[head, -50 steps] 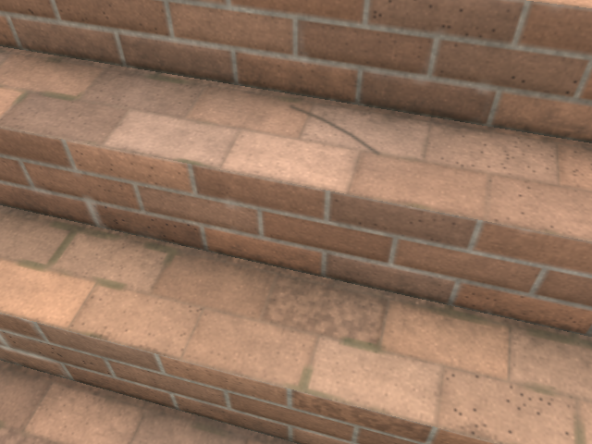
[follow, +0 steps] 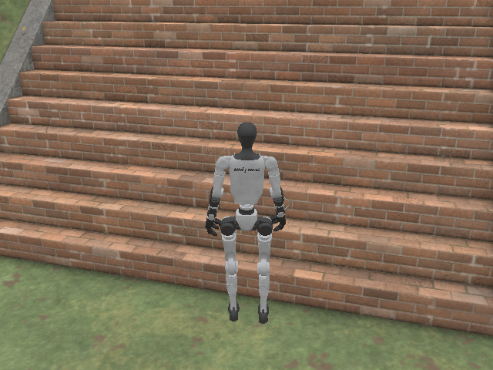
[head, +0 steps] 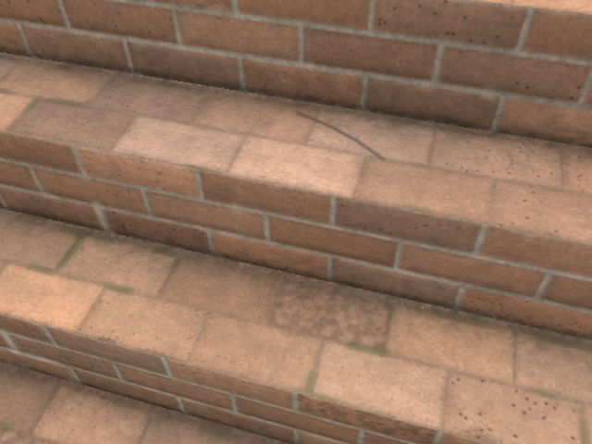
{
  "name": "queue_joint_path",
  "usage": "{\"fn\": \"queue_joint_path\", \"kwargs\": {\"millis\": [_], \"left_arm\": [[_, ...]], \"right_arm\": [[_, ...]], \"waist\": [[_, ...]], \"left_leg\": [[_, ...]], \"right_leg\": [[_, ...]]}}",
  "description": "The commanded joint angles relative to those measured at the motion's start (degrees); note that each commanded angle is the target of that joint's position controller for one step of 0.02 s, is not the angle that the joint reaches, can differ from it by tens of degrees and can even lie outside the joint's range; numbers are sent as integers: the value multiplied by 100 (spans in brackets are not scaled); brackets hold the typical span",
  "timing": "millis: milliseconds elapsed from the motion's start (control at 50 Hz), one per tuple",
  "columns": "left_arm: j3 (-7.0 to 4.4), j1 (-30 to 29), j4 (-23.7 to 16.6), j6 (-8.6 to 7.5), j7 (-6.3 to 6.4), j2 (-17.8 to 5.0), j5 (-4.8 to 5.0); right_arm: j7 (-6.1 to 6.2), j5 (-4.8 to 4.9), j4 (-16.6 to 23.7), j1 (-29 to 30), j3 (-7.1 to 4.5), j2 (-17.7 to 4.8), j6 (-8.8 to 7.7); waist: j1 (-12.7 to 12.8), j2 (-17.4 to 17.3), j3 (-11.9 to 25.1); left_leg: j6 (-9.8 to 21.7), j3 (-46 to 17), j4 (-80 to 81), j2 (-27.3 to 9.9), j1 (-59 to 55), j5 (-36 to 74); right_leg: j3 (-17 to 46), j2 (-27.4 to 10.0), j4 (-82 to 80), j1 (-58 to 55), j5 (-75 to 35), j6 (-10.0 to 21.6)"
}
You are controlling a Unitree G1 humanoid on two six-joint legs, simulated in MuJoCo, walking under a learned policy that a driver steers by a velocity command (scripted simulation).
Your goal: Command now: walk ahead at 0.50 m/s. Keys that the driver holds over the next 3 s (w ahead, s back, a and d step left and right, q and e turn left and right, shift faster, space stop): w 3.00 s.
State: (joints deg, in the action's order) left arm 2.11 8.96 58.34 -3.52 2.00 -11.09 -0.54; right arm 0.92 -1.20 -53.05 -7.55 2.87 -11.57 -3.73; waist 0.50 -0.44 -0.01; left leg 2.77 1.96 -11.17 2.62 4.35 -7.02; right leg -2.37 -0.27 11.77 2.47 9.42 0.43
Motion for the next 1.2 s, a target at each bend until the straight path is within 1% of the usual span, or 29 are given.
{"fn": "queue_joint_path", "kwargs": {"millis": [20, 300, 320, 340, 360, 380, 420, 440, 460, 500, 540, 580, 620, 660, 700, 740, 780, 820, 880, 920, 960, 980, 1020, 1060, 1080, 1120, 1140, 1160, 1200], "left_arm": [[-87, -88, -243, -62, 14, -544, -1], [-65, -176, -263, -78, 3, -606, -6], [-60, -294, -305, -83, -4, -592, -42], [-58, -149, -264, -84, -1, -597, -3], [-56, -298, -307, -88, -6, -598, -36], [-54, -167, -272, -86, -3, -607, -2], [-50, -344, -326, -88, -8, -616, -41], [-44, -321, -323, -90, -11, -601, -42], [-46, -201, -286, -89, -7, -627, -1], [-41, -390, -337, -90, -14, -629, -46], [-39, -245, -298, -92, -12, -643, -5], [-33, -432, -348, -93, -19, -641, -50], [-31, -285, -308, -95, -17, -657, -8], [-26, -470, -358, -97, -25, -652, -52], [-25, -322, -318, -99, -23, -670, -11], [-19, -505, -367, -101, -30, -665, -55], [-18, -355, -328, -103, -28, -685, -13], [-12, -534, -376, -105, -35, -677, -57], [-9, -387, -337, -109, -35, -702, -14], [-3, -572, -391, -110, -39, -696, -58], [-2, -416, -350, -110, -37, -720, -18], [2, -568, -387, -114, -43, -704, -54], [4, -442, -359, -114, -40, -727, -19], [10, -605, -401, -114, -45, -716, -62], [14, -576, -406, -119, -47, -704, -60], [17, -568, -402, -124, -51, -706, -52], [14, -468, -371, -119, -46, -742, -20], [18, -626, -414, -122, -50, -727, -56], [23, -601, -417, -124, -51, -720, -55]], "right_arm": [[16, 5, 326, 204, -95, -520, -71], [14, 8, 368, 277, -81, -598, -65], [13, -22, 399, 382, -79, -582, -69], [14, 9, 364, 239, -75, -594, -67], [12, -17, 399, 387, -77, -589, -69], [13, 12, 372, 256, -73, -603, -66], [12, -16, 420, 425, -75, -607, -64], [12, -18, 409, 388, -69, -597, -64], [12, 15, 382, 284, -70, -623, -61], [9, -16, 429, 463, -71, -621, -60], [10, 15, 392, 318, -68, -639, -57], [6, -16, 439, 495, -68, -635, -57], [7, 15, 401, 348, -66, -652, -55], [3, -15, 448, 525, -67, -646, -55], [4, 15, 411, 376, -65, -664, -53], [1, -14, 457, 550, -66, -659, -53], [1, 16, 420, 399, -64, -677, -51], [-2, -13, 466, 572, -65, -671, -51], [-2, 18, 428, 423, -63, -693, -48], [-3, -10, 480, 601, -65, -688, -48], [-3, 18, 439, 443, -64, -708, -45], [-5, -8, 473, 590, -65, -697, -47], [-5, 20, 446, 466, -64, -714, -44], [-6, -10, 487, 623, -65, -706, -42], [-5, -11, 485, 577, -61, -696, -44], [-6, -5, 477, 565, -60, -698, -44], [-7, 22, 453, 484, -64, -728, -40], [-7, -2, 494, 636, -66, -718, -41], [-6, -4, 489, 592, -61, -708, -39]], "waist": [[-1, 22, 234], [-6, 31, 288], [-20, 38, 128], [-6, 29, 428], [-20, 37, 168], [-7, 28, 447], [-22, 36, 163], [-23, 36, 289], [-9, 30, 488], [-24, 37, 172], [-12, 33, 491], [-27, 37, 175], [-15, 35, 492], [-29, 37, 178], [-18, 37, 497], [-32, 36, 184], [-21, 38, 504], [-35, 36, 193], [-24, 37, 519], [-38, 33, 208], [-27, 40, 522], [-40, 35, 234], [-29, 38, 531], [-42, 34, 210], [-44, 42, 349], [-45, 40, 382], [-32, 36, 543], [-45, 31, 256], [-48, 41, 388]], "left_leg": [[-12, -819, 74, -1043, -79, 1108], [-49, -797, 74, -1069, -66, 1129], [-22, -811, -26, -1075, 2, 1266], [-47, -794, 54, -1080, -106, 1136], [-29, -806, -34, -1076, -10, 1242], [-56, -791, 53, -1082, -105, 1113], [-42, -803, -30, -1080, 10, 1228], [-38, -803, -47, -1091, -27, 1231], [-72, -783, 47, -1085, -108, 1075], [-59, -798, -23, -1087, 25, 1176], [-88, -777, 55, -1091, -91, 1025], [-74, -793, -15, -1093, 42, 1127], [-102, -772, 64, -1096, -75, 976], [-88, -788, -7, -1099, 58, 1083], [-117, -765, 72, -1101, -62, 931], [-102, -782, -1, -1104, 70, 1043], [-131, -758, 78, -1106, -51, 892], [-115, -775, 4, -1109, 80, 1008], [-149, -749, 85, -1111, -41, 830], [-133, -766, 2, -1113, 88, 974], [-162, -742, 84, -1115, -32, 818], [-143, -759, 3, -1113, 87, 925], [-173, -738, 80, -1118, -29, 800], [-156, -755, 7, -1122, 107, 918], [-150, -756, -17, -1129, 61, 933], [-158, -750, -19, -1127, 55, 883], [-192, -728, 80, -1123, -18, 750], [-173, -746, -9, -1121, 99, 882], [-171, -746, -28, -1130, 61, 877]], "right_leg": [[685, -841, -101, -13, -997, 250], [725, -854, -124, -103, -1233, 257], [738, -857, -33, -36, -1399, 284], [725, -861, -106, -153, -1264, 266], [741, -855, -33, -57, -1403, 284], [730, -859, -108, -164, -1269, 265], [754, -856, -37, -67, -1443, 282], [752, -865, -20, -106, -1456, 290], [741, -857, -110, -196, -1290, 265], [769, -858, -50, -82, -1450, 281], [755, -856, -122, -207, -1297, 265], [785, -858, -62, -92, -1459, 282], [770, -855, -134, -215, -1300, 267], [801, -858, -73, -100, -1467, 284], [785, -853, -146, -222, -1305, 269], [817, -856, -83, -107, -1477, 286], [800, -850, -155, -228, -1311, 271], [832, -854, -91, -113, -1488, 288], [815, -843, -168, -230, -1290, 271], [850, -849, -95, -121, -1507, 289], [831, -842, -170, -239, -1326, 273], [856, -844, -99, -134, -1487, 291], [842, -839, -171, -242, -1332, 274], [874, -844, -106, -125, -1519, 291], [874, -850, -77, -172, -1570, 300], [873, -843, -77, -181, -1530, 300], [860, -831, -178, -245, -1322, 274], [887, -834, -99, -143, -1522, 293], [888, -841, -74, -188, -1564, 300]]}}
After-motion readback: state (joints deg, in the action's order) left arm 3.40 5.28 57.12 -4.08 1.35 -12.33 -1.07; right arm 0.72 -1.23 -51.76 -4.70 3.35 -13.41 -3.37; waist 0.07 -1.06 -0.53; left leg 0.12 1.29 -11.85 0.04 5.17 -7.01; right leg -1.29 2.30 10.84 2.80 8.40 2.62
